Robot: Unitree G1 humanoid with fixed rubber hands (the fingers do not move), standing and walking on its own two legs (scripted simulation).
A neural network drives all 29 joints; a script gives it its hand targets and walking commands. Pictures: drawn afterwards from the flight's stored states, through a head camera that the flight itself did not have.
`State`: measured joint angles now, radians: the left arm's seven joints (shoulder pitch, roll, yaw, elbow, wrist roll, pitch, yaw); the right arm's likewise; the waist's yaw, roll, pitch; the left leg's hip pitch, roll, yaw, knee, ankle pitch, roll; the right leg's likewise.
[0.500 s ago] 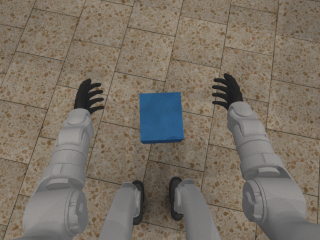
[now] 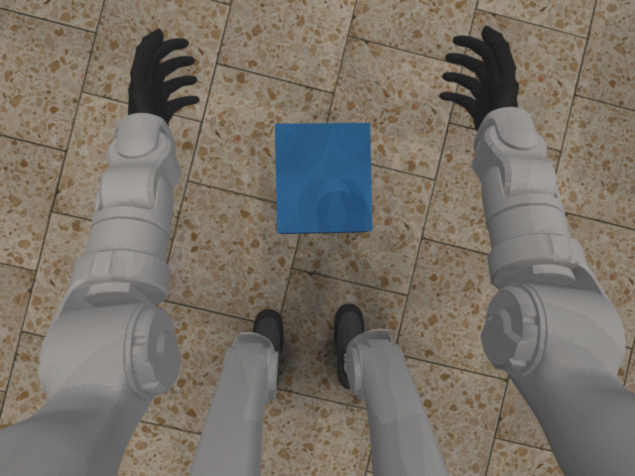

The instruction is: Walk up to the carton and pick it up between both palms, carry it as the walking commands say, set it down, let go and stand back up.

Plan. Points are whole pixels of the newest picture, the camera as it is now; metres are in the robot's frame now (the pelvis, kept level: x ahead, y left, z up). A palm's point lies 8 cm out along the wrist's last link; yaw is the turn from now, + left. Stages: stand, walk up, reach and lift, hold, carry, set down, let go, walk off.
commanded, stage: reach and lift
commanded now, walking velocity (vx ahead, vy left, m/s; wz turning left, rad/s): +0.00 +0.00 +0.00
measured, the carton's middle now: (322, 183) +0.50 -0.03 -0.57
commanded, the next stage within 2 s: none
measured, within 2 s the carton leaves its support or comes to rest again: neither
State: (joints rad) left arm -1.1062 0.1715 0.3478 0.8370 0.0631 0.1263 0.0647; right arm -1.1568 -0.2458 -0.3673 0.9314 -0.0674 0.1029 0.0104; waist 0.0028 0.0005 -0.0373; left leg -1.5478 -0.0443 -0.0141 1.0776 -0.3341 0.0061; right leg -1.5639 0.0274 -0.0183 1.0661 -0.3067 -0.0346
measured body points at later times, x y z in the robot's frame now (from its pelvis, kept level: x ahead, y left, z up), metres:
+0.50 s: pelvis -0.03 +0.00 -0.15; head +0.32 -0.01 +0.14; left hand +0.52 +0.18 -0.29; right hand +0.53 -0.20 -0.28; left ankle +0.05 +0.11 -0.62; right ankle +0.06 -0.10 -0.62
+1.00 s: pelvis -0.05 +0.00 -0.26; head +0.33 -0.01 -0.01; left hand +0.52 +0.17 -0.43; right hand +0.53 -0.19 -0.43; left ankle +0.05 +0.11 -0.62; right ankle +0.06 -0.10 -0.62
